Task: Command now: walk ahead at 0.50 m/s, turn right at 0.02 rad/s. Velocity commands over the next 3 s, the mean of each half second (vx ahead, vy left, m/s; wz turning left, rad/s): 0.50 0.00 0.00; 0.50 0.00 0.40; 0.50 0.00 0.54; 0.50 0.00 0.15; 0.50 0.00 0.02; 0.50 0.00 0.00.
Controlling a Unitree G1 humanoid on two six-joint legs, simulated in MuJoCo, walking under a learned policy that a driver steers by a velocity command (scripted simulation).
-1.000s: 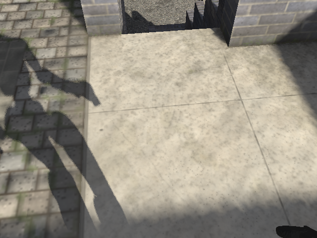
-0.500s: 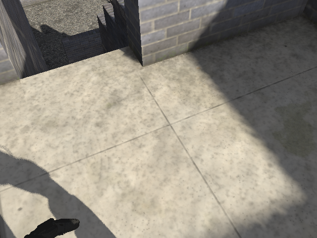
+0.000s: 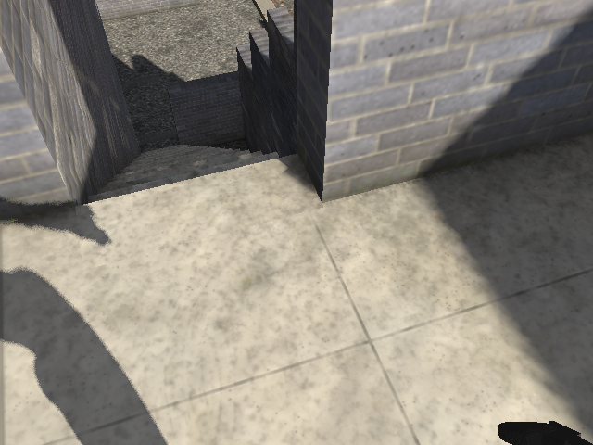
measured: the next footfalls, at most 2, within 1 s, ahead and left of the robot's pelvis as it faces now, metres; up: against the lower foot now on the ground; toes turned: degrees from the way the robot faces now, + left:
right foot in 0.56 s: +0.47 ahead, -0.13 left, +0.00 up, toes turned +0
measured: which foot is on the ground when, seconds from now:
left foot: down 0.00-0.56, up 0.58-1.00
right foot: down 0.00-0.02, up 0.04-0.54, down 0.56-1.00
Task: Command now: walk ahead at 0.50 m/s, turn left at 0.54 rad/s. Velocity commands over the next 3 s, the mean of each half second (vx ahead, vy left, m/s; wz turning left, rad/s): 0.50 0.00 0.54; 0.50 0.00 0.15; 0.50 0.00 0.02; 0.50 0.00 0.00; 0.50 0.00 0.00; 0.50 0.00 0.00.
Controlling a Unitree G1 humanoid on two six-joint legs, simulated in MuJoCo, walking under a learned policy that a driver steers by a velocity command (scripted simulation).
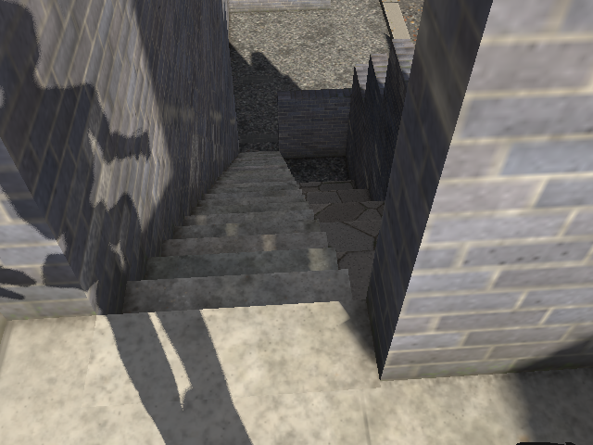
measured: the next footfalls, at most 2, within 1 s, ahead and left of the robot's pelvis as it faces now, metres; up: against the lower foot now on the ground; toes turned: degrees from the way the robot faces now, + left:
left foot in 0.10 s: +0.23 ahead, +0.13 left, +0.00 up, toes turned +4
right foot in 0.52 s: +0.54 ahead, -0.01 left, +0.00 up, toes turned +16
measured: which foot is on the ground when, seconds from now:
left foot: up 0.00-0.08, down 0.10-0.56, up 0.58-0.86, down 0.88-1.00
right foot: down 0.00-0.12, up 0.14-0.50, down 0.52-0.96, up 0.98-1.00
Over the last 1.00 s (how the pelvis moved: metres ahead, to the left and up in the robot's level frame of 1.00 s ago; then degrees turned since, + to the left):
0.52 0.00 0.02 15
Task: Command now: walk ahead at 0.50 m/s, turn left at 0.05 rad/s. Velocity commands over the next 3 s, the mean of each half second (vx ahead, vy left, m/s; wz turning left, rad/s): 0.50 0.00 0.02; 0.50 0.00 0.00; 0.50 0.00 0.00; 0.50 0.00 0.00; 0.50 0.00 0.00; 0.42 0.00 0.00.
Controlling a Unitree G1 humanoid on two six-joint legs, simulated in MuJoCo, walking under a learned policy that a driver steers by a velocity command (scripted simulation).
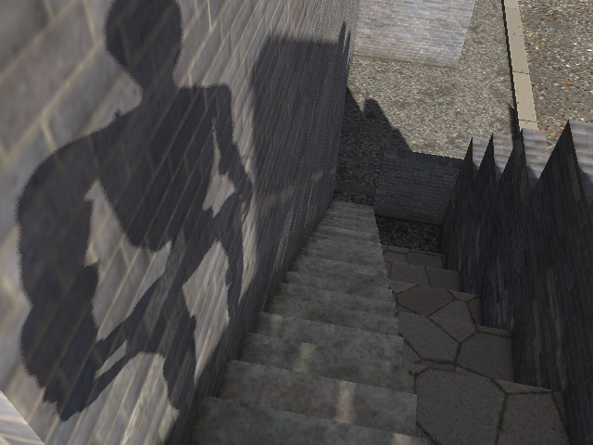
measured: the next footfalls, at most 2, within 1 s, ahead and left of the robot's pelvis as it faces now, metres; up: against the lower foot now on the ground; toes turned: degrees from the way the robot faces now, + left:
right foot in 0.34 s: +0.17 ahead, -0.12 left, +0.00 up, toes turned -4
left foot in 0.76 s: +0.41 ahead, +0.09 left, -0.21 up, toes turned +2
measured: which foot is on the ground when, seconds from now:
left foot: down 0.00-0.36, up 0.38-0.74, down 0.76-1.00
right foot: up 0.00-0.32, down 0.34-0.78, up 0.80-1.00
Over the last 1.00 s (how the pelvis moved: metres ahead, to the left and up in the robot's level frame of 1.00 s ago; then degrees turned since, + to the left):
0.54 0.13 -0.02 20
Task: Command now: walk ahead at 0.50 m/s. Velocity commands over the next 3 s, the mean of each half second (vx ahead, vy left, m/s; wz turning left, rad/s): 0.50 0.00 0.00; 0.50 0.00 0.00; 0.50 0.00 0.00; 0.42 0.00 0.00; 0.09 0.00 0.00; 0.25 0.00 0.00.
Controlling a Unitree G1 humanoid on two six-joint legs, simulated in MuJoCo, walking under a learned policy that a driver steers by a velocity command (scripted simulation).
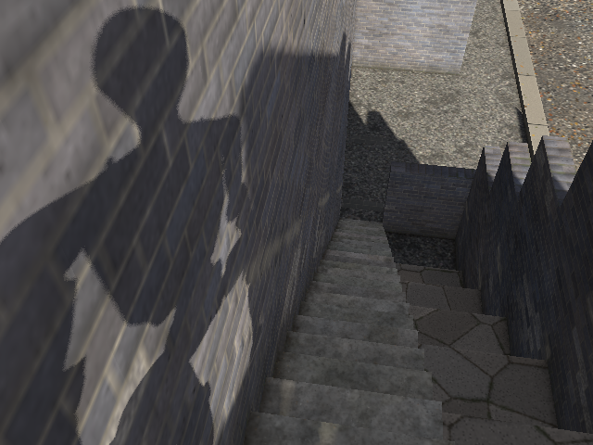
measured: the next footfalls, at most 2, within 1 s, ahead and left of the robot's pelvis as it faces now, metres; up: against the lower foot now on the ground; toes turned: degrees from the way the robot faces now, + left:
right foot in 0.32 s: +0.24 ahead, -0.17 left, -0.20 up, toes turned -1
left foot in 0.88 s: +0.50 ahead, +0.03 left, -0.41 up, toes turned +3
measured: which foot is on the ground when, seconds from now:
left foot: down 0.00-0.32, up 0.34-0.86, down 0.88-1.00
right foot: up 0.00-0.30, down 0.32-0.88, up 0.90-1.00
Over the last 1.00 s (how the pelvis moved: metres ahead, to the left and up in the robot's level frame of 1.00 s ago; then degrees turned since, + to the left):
0.38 0.01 -0.22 -2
